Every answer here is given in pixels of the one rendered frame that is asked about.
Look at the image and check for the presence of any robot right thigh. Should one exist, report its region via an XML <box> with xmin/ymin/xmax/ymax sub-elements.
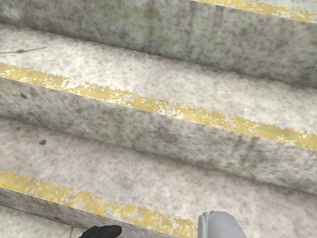
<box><xmin>197</xmin><ymin>210</ymin><xmax>247</xmax><ymax>238</ymax></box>

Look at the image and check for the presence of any robot left hand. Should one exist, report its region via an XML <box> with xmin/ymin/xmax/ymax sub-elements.
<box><xmin>78</xmin><ymin>225</ymin><xmax>122</xmax><ymax>238</ymax></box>

